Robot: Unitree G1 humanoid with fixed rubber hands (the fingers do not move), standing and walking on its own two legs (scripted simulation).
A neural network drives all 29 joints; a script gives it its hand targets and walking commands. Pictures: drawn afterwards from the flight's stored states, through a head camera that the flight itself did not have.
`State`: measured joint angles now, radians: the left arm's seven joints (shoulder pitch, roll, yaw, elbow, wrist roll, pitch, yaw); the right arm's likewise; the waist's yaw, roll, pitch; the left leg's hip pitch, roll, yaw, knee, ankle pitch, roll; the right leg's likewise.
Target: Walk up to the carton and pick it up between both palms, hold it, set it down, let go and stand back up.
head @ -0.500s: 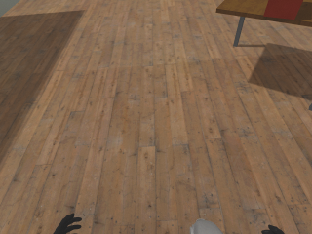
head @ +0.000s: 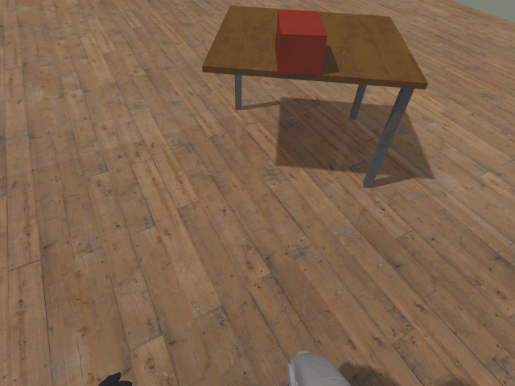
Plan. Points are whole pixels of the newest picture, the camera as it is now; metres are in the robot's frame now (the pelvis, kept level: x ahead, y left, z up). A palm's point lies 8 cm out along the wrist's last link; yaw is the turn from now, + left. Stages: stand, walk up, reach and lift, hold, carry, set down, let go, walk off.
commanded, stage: walk up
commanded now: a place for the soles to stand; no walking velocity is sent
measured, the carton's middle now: (298, 41) +1.36 -0.24 -0.05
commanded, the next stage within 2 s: none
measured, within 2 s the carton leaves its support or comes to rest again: neither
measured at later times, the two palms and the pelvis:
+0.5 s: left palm (153, 285) +0.33 +0.20 -0.11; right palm (408, 291) +0.30 -0.31 -0.12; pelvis +0.25 -0.05 -0.01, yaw -11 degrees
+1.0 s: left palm (211, 155) +0.70 +0.10 -0.09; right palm (396, 262) +0.36 -0.30 -0.11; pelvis +0.48 -0.07 +0.00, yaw -14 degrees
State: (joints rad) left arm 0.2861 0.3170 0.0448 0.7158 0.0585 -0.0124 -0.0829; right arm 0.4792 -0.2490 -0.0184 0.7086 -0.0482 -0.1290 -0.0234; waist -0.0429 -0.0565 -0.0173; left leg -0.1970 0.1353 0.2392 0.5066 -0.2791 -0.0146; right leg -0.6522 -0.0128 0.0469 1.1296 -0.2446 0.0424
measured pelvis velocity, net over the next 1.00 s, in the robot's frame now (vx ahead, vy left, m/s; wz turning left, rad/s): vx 0.48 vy -0.07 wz -0.24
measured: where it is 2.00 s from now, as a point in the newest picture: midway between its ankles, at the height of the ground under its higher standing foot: (288, 244)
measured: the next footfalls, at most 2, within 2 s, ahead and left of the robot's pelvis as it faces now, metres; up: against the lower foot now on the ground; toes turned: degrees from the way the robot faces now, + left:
right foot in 0.24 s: +0.29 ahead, -0.17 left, +0.00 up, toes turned -10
left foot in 0.66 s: +0.50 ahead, +0.07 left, +0.00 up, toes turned -8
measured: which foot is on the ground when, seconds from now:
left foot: down 0.00-0.24, up 0.26-0.64, down 0.66-1.00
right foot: up 0.00-0.22, down 0.24-0.66, up 0.68-1.00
